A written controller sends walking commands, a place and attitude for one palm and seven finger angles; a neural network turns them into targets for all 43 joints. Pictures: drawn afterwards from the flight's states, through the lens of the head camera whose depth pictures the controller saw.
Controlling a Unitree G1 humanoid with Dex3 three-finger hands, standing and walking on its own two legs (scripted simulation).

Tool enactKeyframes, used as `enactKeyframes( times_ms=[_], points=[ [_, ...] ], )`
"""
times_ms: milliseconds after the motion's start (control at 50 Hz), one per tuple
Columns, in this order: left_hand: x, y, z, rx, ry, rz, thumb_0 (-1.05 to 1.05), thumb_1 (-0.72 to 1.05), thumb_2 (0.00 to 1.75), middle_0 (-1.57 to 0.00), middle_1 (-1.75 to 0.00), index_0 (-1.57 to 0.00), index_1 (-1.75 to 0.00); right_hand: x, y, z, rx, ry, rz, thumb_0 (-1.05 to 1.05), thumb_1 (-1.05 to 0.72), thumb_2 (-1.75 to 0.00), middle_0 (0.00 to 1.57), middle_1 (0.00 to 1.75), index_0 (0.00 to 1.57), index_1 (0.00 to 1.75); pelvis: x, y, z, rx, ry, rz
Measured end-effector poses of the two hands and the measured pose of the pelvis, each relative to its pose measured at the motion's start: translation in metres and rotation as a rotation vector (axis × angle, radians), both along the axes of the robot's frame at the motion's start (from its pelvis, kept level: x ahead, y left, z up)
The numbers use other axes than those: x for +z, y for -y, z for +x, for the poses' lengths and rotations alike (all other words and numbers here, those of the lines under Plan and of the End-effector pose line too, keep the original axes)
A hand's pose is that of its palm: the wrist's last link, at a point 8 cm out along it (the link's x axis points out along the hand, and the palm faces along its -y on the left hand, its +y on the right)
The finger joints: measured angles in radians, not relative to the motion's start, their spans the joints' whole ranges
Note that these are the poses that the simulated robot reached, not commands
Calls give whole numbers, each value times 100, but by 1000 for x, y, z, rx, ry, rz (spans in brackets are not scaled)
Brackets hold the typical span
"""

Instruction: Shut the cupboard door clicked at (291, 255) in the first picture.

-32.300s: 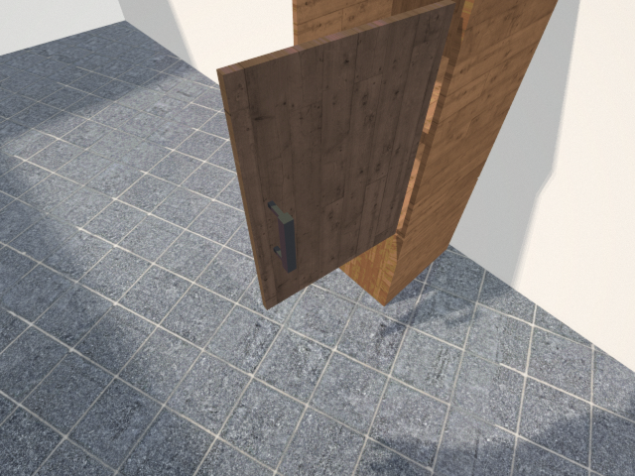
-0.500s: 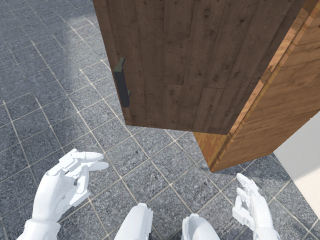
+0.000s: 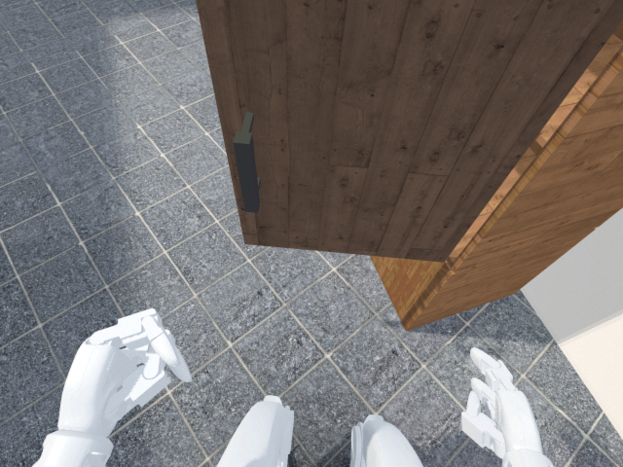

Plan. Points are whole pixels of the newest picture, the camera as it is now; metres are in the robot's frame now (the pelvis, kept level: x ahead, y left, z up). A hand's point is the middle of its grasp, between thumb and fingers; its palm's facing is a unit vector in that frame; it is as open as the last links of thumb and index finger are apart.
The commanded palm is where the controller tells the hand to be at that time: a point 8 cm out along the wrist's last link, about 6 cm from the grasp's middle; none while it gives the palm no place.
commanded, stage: raise the hand and make a fist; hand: left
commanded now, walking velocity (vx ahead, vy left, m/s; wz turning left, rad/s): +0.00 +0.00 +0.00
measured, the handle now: (250, 165) +0.50 +0.14 +0.05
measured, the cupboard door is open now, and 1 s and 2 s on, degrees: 67 67 67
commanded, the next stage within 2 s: bring the fist close to the handle in 0.76 s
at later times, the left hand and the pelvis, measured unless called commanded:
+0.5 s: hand (164, 364) +0.22 +0.18 +0.05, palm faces -0.01 -1.00 -0.02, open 3.1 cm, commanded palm +0.19 +0.24 +0.05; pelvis +0.00 -0.01 +0.01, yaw +1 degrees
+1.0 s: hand (181, 343) +0.24 +0.17 +0.06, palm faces +0.02 -1.00 -0.02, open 3.1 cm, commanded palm +0.23 +0.21 +0.05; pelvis +0.01 -0.02 +0.00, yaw +1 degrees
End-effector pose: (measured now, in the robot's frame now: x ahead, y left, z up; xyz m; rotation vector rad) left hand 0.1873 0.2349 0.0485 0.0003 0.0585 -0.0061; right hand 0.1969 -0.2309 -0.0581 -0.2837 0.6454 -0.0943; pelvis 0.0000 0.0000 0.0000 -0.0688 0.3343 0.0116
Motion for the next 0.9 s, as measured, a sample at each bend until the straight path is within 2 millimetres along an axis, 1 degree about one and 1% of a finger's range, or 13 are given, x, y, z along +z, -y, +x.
enactKeyframes(
  times_ms=[60,100,140,200,240,280,400,440,500,580,720,840,900],
  points=[
    [16,-10,-3,53,60,18,2,90,90,-115,-133,-114,-133,5,-9,0,19,8,15,1,-91,-89,20,30,20,30,3,-2,-1,5,9,-5],
    [20,-12,-5,64,72,24,2,90,90,-118,-137,-118,-137,6,-14,0,33,10,26,1,-91,-89,20,30,21,30,5,-2,-3,10,14,-8],
    [15,-10,-6,49,49,24,2,90,90,-121,-141,-121,-141,7,-18,-2,44,10,34,1,-90,-89,20,30,21,30,6,-3,-4,14,17,-8],
    [1,-3,-5,4,-18,13,2,90,90,-125,-145,-124,-145,8,-20,-7,53,5,36,1,-90,-89,20,30,21,30,6,-2,-7,15,20,-7],
    [-5,-1,-5,-16,-44,9,2,90,90,-127,-146,-126,-146,7,-18,-11,52,-2,29,1,-90,-89,20,30,21,30,6,-1,-8,13,20,-6],
    [-5,-2,-3,-14,-35,11,2,90,90,-128,-148,-127,-148,7,-15,-15,48,-11,20,1,-90,-89,20,30,21,30,6,1,-8,12,20,-6],
    [16,-12,5,44,79,33,2,90,90,-130,-150,-129,-150,2,-3,-24,34,-46,6,1,-90,-89,20,30,21,30,6,5,-6,13,19,-7],
    [14,-10,7,37,66,33,2,90,90,-130,-150,-129,-150,0,1,-26,27,-55,8,1,-90,-89,20,30,21,30,6,5,-5,14,17,-6],
    [4,-1,10,-1,1,19,2,90,90,-130,-150,-129,-150,-1,6,-27,11,-60,13,1,-90,-89,20,30,21,30,7,7,-3,11,15,-2],
    [-2,7,11,-23,-40,6,2,90,90,-130,-150,-130,-150,0,12,-26,-6,-58,9,1,-90,-89,20,30,21,30,8,10,0,3,12,5],
    [13,4,18,38,75,27,2,90,90,-130,-150,-130,-150,-4,17,-17,6,-57,9,1,-90,-89,20,30,21,30,4,15,4,4,6,8],
    [-2,15,19,-13,-16,8,2,90,90,-130,-150,-130,-150,-6,15,-9,5,-53,28,1,-90,-89,20,30,21,30,4,17,6,3,4,11],
    [0,18,19,-22,-25,9,2,90,90,-130,-150,-130,-150,-4,14,-7,3,-48,30,1,-90,-89,20,30,21,30,5,18,7,0,5,14]
  ],
)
